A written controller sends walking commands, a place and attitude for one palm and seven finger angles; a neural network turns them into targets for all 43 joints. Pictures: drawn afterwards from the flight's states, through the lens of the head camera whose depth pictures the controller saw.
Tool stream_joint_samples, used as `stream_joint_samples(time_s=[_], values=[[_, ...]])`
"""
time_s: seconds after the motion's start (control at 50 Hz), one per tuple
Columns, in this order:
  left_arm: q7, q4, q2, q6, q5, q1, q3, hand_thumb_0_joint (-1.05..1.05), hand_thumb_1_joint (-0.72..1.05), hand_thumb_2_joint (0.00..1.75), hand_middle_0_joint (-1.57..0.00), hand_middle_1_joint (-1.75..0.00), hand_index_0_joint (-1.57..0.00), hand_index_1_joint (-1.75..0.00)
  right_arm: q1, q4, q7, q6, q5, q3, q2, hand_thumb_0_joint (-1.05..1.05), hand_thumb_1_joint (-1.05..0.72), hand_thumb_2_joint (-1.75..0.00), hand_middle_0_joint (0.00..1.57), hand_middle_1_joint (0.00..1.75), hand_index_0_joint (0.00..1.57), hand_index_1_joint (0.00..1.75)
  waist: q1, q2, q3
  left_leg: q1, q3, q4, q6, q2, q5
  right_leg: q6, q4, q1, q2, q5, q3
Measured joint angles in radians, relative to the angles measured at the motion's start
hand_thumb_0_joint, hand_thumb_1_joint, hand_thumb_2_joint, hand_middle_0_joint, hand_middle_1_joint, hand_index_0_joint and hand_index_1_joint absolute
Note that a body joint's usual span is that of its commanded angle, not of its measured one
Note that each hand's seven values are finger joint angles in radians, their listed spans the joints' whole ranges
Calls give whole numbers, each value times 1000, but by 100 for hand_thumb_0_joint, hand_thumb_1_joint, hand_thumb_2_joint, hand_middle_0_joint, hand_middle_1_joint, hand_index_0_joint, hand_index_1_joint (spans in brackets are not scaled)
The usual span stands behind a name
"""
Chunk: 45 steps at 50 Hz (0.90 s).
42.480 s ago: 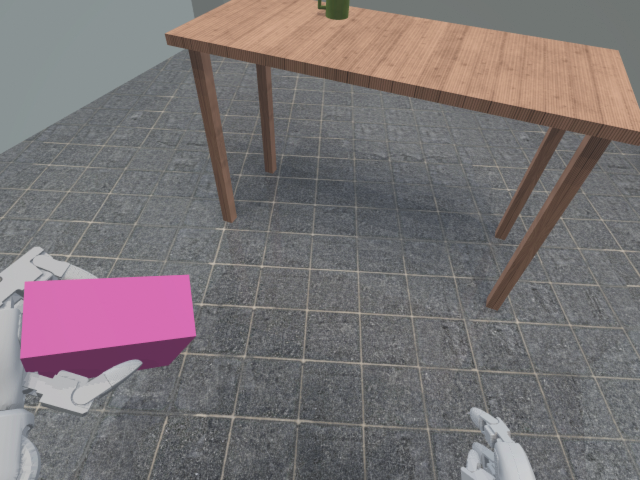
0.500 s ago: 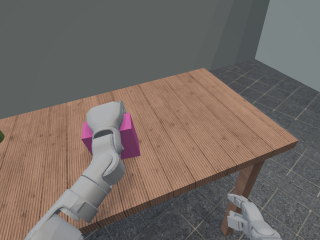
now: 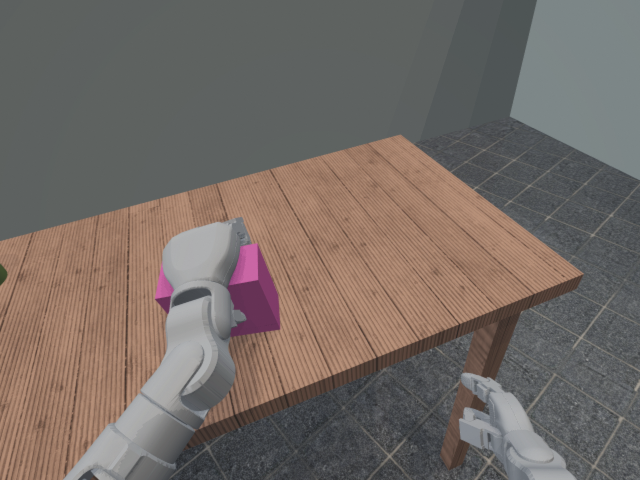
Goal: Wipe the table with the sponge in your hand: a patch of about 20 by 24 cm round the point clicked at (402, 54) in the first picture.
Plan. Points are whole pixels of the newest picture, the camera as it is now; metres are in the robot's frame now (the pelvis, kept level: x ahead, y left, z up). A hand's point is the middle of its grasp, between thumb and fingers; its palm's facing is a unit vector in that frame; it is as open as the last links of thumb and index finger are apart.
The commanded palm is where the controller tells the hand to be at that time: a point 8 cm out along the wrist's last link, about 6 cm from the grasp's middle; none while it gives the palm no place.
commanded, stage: slide back across to the middle lane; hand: left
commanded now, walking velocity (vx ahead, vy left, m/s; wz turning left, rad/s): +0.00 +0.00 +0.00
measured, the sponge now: (228, 304) +0.32 +0.17 +0.08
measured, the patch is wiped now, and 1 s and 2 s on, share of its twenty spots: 0.85 0.85 0.85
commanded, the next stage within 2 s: wipe forward along the middle lane in 0.66 s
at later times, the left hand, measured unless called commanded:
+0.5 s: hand (194, 289) +0.28 +0.19 +0.15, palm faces +0.22 -0.31 -0.93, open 10.1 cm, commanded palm +0.23 +0.21 +0.21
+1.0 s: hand (159, 296) +0.28 +0.23 +0.14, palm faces +0.13 -0.16 -0.98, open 10.0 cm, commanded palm +0.25 +0.24 +0.20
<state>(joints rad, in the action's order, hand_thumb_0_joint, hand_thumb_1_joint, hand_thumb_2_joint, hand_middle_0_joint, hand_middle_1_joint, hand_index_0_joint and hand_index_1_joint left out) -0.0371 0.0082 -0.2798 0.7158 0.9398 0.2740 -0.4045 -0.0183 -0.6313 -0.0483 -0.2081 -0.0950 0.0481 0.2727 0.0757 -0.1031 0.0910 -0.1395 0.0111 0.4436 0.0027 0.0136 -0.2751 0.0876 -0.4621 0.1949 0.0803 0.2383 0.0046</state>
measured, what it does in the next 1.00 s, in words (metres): stands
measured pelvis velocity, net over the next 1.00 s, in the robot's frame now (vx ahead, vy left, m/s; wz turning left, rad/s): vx -0.02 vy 0.01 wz -0.01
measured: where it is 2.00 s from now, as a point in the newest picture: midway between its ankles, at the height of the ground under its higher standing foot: outside the picture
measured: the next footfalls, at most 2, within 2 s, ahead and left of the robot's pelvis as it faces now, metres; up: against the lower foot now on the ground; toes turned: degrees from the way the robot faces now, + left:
none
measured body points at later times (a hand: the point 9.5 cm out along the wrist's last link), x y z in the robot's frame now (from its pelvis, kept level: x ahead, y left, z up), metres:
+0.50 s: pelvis -0.01 +0.00 +0.00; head -0.05 -0.04 +0.45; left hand +0.27 +0.20 +0.20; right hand +0.24 -0.20 -0.06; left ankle -0.02 +0.12 -0.74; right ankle +0.01 -0.06 -0.74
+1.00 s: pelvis -0.02 +0.01 +0.00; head -0.05 -0.04 +0.45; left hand +0.27 +0.24 +0.19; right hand +0.23 -0.19 -0.07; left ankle -0.02 +0.12 -0.74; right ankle +0.01 -0.06 -0.74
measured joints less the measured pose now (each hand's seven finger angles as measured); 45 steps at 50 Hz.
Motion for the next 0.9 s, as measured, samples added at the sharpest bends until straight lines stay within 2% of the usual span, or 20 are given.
stream_joint_samples(time_s=[0.1, 0.32, 0.56, 0.66, 0.74, 0.9], values=[[-7, 66, -5, -18, -13, -53, 17, 1, -50, 104, -62, -145, -74, -133, -1, 4, -2, -8, 3, 1, -6, 1, -90, -90, 20, 30, 19, 30, 3, 1, 0, 5, -7, 2, -1, -3, -2, 1, -4, -2, 3, 0, -7], [10, 182, -34, -27, -80, -114, 89, 1, -50, 104, -63, -143, -75, -132, -9, 18, 22, -9, 9, 13, -19, 1, -90, -90, 20, 30, 19, 30, 3, 11, -20, 23, -18, 0, -2, -6, 1, 2, -3, -16, 7, -6, -17], [45, 246, -100, -29, -131, -170, 168, 0, -52, 104, -66, -141, -78, -130, 2, 23, 50, 1, 17, 17, -17, 1, -90, -90, 20, 30, 20, 30, 5, 10, -32, 33, -30, -7, 0, -7, 9, 1, 0, -20, 9, -16, -29], [59, 223, -135, -23, -130, -170, 197, 0, -52, 104, -66, -140, -78, -129, 9, 19, 64, 20, 15, 16, -7, 1, -90, -90, 20, 30, 20, 30, 10, 10, -42, 30, -24, -2, 1, -6, 12, 0, 2, -23, 7, -20, -23], [70, 193, -141, -31, -116, -157, 203, 0, -52, 104, -67, -140, -78, -129, 12, 12, 71, 45, 13, 14, 1, 1, -90, -90, 20, 30, 20, 30, 14, 5, -50, 23, -16, -4, 3, -1, 19, -3, 6, -20, 1, -25, -16], [90, 133, -130, -65, -76, -125, 166, 0, -52, 104, -67, -139, -79, -128, 14, -3, 80, 78, 16, 20, -5, 1, -90, -90, 20, 30, 20, 30, 18, -1, -47, 15, -11, -14, 8, 9, 29, -8, 9, -11, -8, -29, -12]])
